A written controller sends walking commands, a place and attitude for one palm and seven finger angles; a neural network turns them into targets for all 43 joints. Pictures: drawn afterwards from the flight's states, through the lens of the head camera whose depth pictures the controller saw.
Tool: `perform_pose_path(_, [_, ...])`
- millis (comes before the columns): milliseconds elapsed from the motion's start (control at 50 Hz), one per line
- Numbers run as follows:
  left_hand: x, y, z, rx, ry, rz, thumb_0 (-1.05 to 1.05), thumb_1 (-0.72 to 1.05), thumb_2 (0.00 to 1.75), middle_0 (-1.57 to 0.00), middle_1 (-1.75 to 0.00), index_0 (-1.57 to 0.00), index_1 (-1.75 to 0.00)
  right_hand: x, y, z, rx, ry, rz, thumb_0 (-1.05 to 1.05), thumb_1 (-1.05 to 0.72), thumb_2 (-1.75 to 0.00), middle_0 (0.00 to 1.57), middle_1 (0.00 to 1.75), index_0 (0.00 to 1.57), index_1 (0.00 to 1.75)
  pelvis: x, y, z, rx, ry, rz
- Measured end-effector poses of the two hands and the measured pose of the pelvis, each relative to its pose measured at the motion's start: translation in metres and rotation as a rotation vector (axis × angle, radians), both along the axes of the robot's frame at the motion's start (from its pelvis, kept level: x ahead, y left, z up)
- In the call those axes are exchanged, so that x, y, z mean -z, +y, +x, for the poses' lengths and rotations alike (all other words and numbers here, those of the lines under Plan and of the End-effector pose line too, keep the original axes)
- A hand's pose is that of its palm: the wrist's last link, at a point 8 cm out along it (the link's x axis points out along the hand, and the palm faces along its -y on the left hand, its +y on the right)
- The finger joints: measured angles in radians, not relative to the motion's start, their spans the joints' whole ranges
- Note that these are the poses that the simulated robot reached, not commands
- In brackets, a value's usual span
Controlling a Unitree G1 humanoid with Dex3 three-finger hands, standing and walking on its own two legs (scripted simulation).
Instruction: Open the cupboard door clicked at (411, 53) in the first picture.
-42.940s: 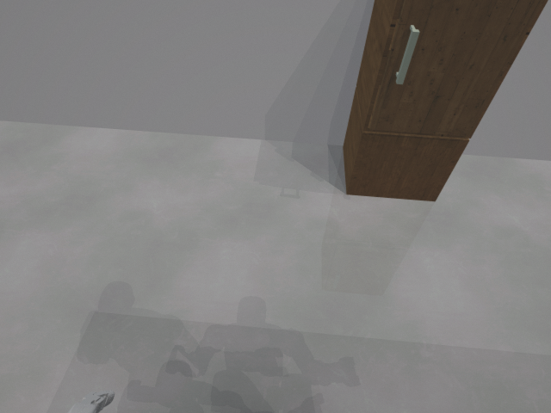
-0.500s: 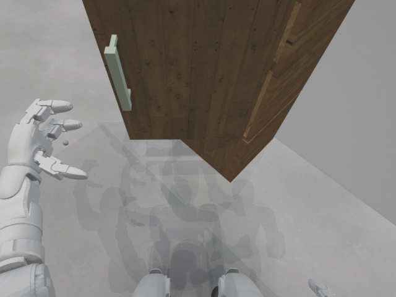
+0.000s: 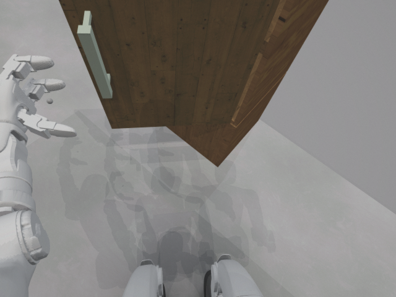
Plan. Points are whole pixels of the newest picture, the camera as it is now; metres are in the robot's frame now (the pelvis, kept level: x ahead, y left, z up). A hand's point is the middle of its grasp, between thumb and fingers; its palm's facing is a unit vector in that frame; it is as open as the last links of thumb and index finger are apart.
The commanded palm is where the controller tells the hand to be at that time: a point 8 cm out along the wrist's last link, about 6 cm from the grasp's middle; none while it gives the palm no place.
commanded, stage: move the hooked fingers beside the handle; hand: left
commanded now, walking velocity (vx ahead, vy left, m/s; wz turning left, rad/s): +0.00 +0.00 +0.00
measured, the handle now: (98, 59) +0.59 +0.19 +0.06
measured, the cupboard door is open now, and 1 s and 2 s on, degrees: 46 46 46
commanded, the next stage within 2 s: slide the fingers in behind the handle in 1.20 s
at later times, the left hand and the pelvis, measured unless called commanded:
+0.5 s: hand (63, 73) +0.54 +0.25 +0.06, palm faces +0.07 -1.00 -0.03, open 14.0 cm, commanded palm +0.52 +0.29 +0.06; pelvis +0.00 +0.00 -0.01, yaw -1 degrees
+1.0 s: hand (64, 77) +0.53 +0.25 +0.07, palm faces +0.06 -1.00 -0.01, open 14.0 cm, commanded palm +0.51 +0.28 +0.06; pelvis +0.01 +0.00 +0.00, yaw -1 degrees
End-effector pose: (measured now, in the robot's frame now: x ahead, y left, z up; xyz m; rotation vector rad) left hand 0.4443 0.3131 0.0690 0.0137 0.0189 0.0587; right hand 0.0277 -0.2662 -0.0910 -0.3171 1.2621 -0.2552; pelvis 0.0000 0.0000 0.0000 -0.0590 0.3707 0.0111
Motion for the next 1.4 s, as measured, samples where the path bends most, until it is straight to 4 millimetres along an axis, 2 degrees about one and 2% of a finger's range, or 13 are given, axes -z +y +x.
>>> perform_pose_path(260, [0.000,-0.015,0.037,-0.006,0.014,-0.005,-0.02,-0.50,0.30,-0.30,-1.20,-0.30,-1.20,0.001,0.005,-0.027,0.043,0.092,0.002,0.01,-0.90,-0.89,0.21,0.30,0.20,0.30,0.003,0.002,0.000,0.004,0.034,-0.007])
perform_pose_path(400, [-0.003,-0.014,0.057,-0.017,0.006,0.004,-0.02,-0.50,0.30,-0.30,-1.20,-0.30,-1.20,0.002,0.004,-0.042,0.063,0.143,-0.002,0.01,-0.90,-0.89,0.21,0.30,0.20,0.30,0.008,0.000,-0.001,0.008,0.058,-0.012])
perform_pose_path(520, [0.003,-0.009,0.071,-0.008,0.034,0.017,-0.02,-0.49,0.30,-0.30,-1.20,-0.30,-1.20,0.001,0.004,-0.053,0.082,0.188,-0.010,0.01,-0.90,-0.89,0.21,0.30,0.20,0.30,0.011,-0.001,-0.001,0.012,0.088,-0.017])
perform_pose_path(680, [0.010,-0.009,0.069,0.001,0.020,0.003,-0.02,-0.49,0.30,-0.30,-1.20,-0.30,-1.19,-0.001,0.007,-0.056,0.096,0.234,0.006,0.01,-0.90,-0.89,0.21,0.30,0.20,0.30,0.009,0.000,0.006,0.020,0.098,-0.018])
perform_pose_path(940, [0.001,-0.013,0.060,-0.002,0.009,0.007,-0.02,-0.49,0.30,-0.30,-1.20,-0.30,-1.20,-0.003,0.008,-0.024,0.067,0.155,0.017,0.01,-0.90,-0.89,0.21,0.30,0.20,0.30,0.002,0.002,0.013,0.011,0.066,-0.022])
perform_pose_path(1060, [0.005,-0.013,0.055,-0.003,0.039,0.009,-0.02,-0.49,0.30,-0.30,-1.20,-0.30,-1.20,-0.002,0.008,-0.015,0.057,0.121,0.019,0.01,-0.90,-0.89,0.21,0.30,0.20,0.30,0.002,0.002,0.012,0.011,0.057,-0.018])
perform_pose_path(1180, [0.006,-0.014,0.051,-0.013,0.008,0.009,-0.02,-0.50,0.30,-0.30,-1.20,-0.30,-1.20,0.002,0.007,-0.017,0.047,0.129,0.020,0.01,-0.90,-0.89,0.21,0.30,0.20,0.30,0.004,0.001,0.008,0.009,0.055,-0.017])
perform_pose_path(1400, [0.006,-0.019,0.057,0.007,0.019,0.015,-0.02,-0.50,0.30,-0.30,-1.20,-0.30,-1.20,0.003,0.005,-0.034,0.060,0.165,0.008,0.01,-0.91,-0.89,0.21,0.30,0.20,0.30,0.007,0.000,0.003,0.004,0.064,-0.020])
